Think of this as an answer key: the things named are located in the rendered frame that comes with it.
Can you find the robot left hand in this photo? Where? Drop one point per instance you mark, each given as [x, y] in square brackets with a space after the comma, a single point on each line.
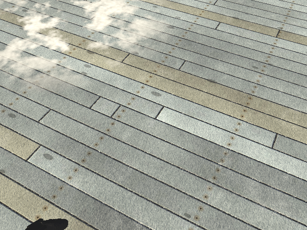
[48, 224]

